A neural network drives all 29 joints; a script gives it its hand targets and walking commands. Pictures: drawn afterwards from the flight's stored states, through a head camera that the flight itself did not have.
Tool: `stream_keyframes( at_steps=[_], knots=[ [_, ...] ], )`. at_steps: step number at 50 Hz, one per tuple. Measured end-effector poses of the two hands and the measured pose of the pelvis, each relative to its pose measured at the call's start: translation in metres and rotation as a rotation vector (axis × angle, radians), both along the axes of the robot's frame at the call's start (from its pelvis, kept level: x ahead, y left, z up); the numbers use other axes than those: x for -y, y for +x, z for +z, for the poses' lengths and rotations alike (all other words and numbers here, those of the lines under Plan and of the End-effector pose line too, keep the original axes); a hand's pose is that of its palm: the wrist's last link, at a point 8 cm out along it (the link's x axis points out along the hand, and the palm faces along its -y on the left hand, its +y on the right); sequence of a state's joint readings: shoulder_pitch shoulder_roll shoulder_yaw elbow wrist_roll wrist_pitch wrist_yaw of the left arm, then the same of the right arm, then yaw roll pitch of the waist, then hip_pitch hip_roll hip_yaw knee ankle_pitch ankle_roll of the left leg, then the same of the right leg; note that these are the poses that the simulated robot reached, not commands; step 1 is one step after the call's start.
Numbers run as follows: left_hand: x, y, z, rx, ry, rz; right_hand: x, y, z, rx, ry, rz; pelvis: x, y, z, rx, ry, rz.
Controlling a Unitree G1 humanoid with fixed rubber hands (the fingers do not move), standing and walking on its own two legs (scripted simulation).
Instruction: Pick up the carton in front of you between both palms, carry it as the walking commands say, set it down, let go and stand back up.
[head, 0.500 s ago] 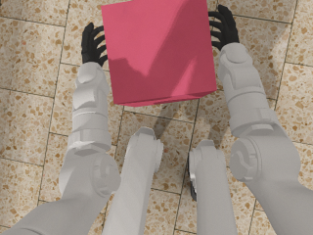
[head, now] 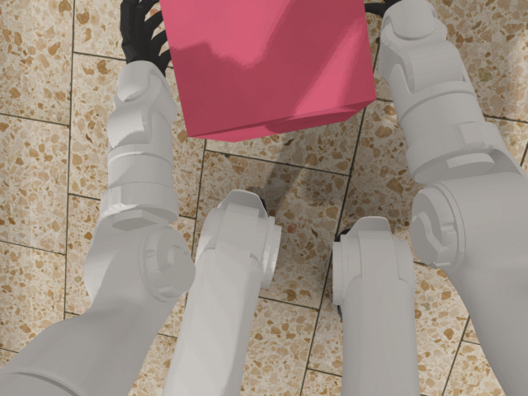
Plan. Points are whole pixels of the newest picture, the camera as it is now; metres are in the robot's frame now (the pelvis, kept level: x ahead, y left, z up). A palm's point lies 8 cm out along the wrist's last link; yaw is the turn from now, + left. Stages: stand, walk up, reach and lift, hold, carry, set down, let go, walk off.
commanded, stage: set down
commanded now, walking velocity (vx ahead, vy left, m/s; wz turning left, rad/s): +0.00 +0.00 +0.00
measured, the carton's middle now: (272, 57) +0.50 +0.10 -0.24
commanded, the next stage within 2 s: none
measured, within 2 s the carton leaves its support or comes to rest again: rests again in 1.02 s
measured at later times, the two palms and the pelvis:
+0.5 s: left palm (160, 72) +0.46 +0.24 -0.18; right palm (399, 17) +0.55 -0.05 -0.18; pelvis +0.00 -0.01 -0.01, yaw +0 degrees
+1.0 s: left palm (159, 73) +0.46 +0.24 -0.18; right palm (401, 17) +0.55 -0.05 -0.19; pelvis -0.01 -0.01 -0.02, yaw +1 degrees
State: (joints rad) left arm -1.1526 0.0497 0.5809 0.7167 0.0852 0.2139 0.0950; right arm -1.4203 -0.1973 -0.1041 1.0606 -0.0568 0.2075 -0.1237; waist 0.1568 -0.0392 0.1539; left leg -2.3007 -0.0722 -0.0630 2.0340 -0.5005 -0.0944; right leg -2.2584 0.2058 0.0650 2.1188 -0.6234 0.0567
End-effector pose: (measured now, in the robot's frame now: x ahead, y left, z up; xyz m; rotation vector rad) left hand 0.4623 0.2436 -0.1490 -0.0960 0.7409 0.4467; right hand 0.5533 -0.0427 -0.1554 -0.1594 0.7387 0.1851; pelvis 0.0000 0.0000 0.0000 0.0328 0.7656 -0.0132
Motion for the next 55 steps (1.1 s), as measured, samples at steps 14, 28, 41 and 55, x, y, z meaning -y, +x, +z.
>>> stream_keyframes(
  at_steps=[14, 28, 41, 55],
  knots=[
    [0.007, -0.006, -0.016, -0.038, -0.011, -0.040, 0.008, -0.003, -0.012, -0.029, -0.026, 0.016, 0.004, -0.001, -0.005, 0.016, 0.009, -0.004],
    [0.004, -0.005, -0.028, -0.057, -0.009, -0.072, 0.009, -0.002, -0.025, -0.044, -0.016, 0.040, 0.007, -0.002, -0.010, 0.042, 0.018, -0.006],
    [0.002, -0.004, -0.028, -0.056, -0.009, -0.105, 0.011, -0.001, -0.027, -0.041, 0.005, 0.065, 0.009, -0.005, -0.016, 0.059, 0.027, -0.003],
    [-0.016, -0.023, -0.052, -0.098, 0.022, -0.048, 0.033, -0.004, -0.051, -0.014, -0.016, 0.028, 0.005, -0.010, -0.019, 0.090, 0.029, 0.005]
  ],
)
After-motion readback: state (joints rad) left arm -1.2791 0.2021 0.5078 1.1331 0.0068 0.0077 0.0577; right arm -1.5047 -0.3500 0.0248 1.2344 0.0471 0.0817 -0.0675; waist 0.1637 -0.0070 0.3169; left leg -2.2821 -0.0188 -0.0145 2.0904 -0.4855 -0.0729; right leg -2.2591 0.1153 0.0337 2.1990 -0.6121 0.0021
